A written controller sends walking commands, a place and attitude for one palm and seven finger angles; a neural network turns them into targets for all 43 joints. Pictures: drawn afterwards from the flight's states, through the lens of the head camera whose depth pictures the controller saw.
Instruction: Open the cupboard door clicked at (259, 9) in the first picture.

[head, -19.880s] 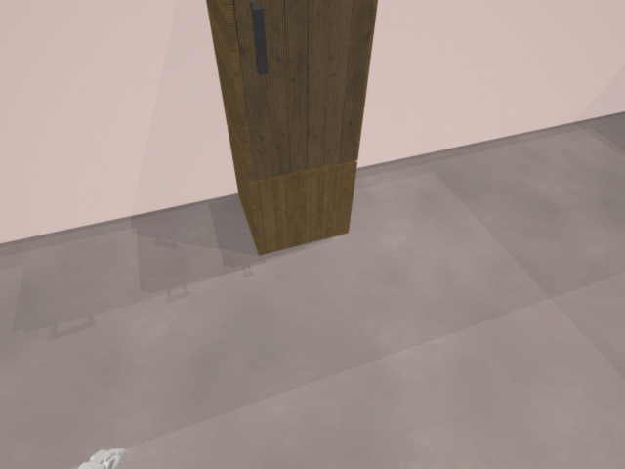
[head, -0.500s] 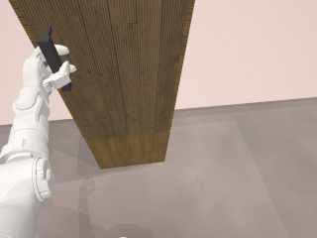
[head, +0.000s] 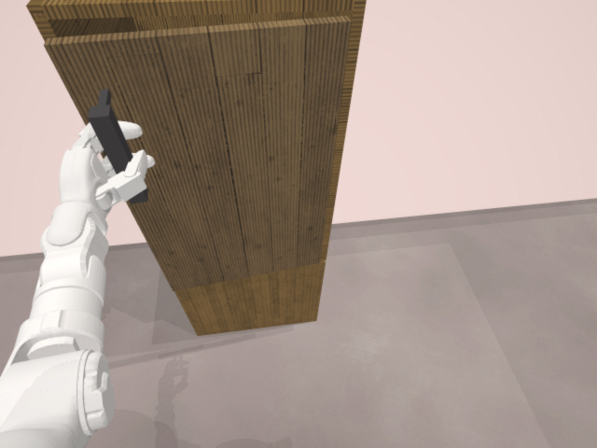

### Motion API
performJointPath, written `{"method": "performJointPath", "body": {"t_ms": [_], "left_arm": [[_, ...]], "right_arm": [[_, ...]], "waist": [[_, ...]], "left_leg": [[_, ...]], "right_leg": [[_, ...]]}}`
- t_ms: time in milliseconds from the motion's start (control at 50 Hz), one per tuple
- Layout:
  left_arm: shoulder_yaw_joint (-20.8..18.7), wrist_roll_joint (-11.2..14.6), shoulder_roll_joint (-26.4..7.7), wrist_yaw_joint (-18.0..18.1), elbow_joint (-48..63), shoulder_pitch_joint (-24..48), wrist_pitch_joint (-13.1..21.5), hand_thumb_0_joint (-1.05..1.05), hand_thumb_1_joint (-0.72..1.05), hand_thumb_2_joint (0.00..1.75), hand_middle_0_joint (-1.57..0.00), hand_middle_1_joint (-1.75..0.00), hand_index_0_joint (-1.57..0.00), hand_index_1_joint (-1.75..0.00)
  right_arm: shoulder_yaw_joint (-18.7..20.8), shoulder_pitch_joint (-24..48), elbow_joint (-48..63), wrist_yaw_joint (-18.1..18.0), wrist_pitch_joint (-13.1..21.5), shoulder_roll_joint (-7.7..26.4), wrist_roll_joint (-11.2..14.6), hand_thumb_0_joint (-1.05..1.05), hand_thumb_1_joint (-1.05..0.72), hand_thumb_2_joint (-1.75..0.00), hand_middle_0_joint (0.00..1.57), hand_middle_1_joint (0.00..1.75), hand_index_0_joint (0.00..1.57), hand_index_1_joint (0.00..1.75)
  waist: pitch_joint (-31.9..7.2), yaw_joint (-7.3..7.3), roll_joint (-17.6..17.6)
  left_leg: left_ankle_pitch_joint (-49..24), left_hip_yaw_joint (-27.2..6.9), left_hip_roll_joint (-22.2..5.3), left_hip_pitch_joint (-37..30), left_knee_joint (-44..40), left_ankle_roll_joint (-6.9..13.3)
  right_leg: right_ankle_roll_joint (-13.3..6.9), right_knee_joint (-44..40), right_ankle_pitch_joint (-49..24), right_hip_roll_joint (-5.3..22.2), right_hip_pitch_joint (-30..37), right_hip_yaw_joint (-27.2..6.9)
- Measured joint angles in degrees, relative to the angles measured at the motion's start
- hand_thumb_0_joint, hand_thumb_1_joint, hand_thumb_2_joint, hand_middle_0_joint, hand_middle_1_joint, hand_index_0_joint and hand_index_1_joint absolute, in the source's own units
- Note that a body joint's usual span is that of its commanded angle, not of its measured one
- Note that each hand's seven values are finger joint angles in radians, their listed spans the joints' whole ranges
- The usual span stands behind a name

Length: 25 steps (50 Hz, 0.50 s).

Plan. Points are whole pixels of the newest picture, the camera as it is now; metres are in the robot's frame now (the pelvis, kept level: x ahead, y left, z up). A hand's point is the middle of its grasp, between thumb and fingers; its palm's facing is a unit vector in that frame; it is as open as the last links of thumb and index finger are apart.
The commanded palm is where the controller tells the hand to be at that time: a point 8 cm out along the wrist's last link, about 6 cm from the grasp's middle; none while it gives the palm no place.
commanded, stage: pull the door open along its arc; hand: left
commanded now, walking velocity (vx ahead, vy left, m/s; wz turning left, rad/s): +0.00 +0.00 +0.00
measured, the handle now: (123, 149) +0.50 +0.23 +0.13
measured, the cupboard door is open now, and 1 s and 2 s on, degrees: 5 43 45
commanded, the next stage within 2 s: open thumb and fingers to let go in 0.62 s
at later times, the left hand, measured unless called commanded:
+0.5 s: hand (212, 269) +0.29 +0.09 +0.14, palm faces +0.36 -0.93 +0.09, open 6.6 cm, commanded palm +0.21 +0.15 +0.13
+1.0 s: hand (237, 281) +0.28 +0.06 +0.13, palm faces +0.48 -0.88 +0.01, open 7.7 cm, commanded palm +0.23 +0.10 +0.13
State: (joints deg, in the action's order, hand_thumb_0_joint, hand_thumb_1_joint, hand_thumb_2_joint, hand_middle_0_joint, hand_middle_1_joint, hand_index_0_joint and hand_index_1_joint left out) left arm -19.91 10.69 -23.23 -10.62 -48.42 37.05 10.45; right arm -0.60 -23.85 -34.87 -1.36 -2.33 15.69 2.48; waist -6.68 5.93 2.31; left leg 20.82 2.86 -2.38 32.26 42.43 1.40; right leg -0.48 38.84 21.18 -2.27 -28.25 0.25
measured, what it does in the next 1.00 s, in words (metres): shifts its weight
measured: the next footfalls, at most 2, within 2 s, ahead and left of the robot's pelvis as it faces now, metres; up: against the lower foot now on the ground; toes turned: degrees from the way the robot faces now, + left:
none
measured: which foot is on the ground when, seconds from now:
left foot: down 0.00-1.00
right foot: down 0.00-1.00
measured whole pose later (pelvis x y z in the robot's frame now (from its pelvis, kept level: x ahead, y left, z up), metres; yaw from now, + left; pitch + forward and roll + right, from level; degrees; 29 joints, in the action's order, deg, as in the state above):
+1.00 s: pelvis +0.00 -0.06 +0.01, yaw +5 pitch -2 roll +1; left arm 8.8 0.2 5.0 29.9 8.6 -5.6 -8.8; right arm -1.3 -9.3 -35.6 -1.5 -6.9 11.3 -1.9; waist -2.4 -0.4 3.1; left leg 17.0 -2.3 -1.6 14.5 33.2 -1.4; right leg -4.5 33.6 21.7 -2.1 -10.6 5.3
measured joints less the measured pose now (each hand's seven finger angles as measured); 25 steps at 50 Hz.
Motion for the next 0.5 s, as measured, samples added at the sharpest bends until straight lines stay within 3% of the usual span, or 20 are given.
{"method": "performJointPath", "body": {"t_ms": [140,260,320,420,500], "left_arm": [[4.2,2.65,6.34,1.92,20.26,-16.05,-4.48,0.0,0.69,0.72,-0.34,-1.35,-0.32,-1.33],[11.46,1.49,16.8,15.63,40.73,-29.19,-10.57,0.01,0.67,0.71,-0.32,-1.34,-0.32,-1.27],[15.47,-0.58,20.98,22.03,48.04,-33.73,-13.79,0.02,0.66,0.7,-0.31,-1.33,-0.33,-1.27],[21.19,-3.64,24.74,30.09,56.42,-39.74,-19.52,0.03,0.64,0.69,-0.3,-1.3,-0.34,-1.28],[24.8,-5.83,26.55,34.19,61.23,-44.09,-22.99,0.04,0.63,0.69,-0.3,-1.26,-0.34,-1.29]], "right_arm": [[0.32,2.71,2.02,0.62,1.08,-0.65,0.85,0.01,-0.9,-0.9,0.2,0.29,0.2,0.3],[0.1,8.68,2.79,1.88,2.72,-2.05,0.12,0.01,-0.9,-0.9,0.2,0.29,0.2,0.3],[-0.65,12.15,3.35,2.16,1.94,-3.27,-0.83,0.01,-0.9,-0.9,0.2,0.29,0.2,0.3],[-2.02,16.21,4.83,2.19,-0.94,-5.32,-2.23,0.01,-0.9,-0.9,0.2,0.29,0.2,0.3],[-2.55,17.49,5.68,2.53,-3.58,-6.14,-3.04,0.01,-0.9,-0.9,0.2,0.29,0.2,0.3]], "waist": [[-0.57,-2.29,0.52],[0.02,-4.65,0.95],[0.52,-5.37,0.39],[0.8,-5.71,-0.31],[0.68,-5.64,-0.18]], "left_leg": [[-0.13,0.76,0.28,-5.29,-2.5,-0.02],[-0.64,0.67,0.91,-9.32,-4.34,-0.25],[-1.09,0.29,1.21,-11.13,-5.28,-0.57],[-1.72,-0.58,1.02,-14.46,-7.09,-1.45],[-1.87,-1.29,0.61,-16.66,-8.17,-2.21]], "right_leg": [[0.07,-1.91,-0.03,0.25,4.79,-0.77],[0.03,-2.79,0.11,0.83,8.52,-0.63],[-0.26,-2.91,0.3,1.08,10.13,-0.23],[-1.12,-4.25,0.25,0.8,13.49,0.61],[-1.88,-5.41,0.26,0.31,15.9,1.28]]}}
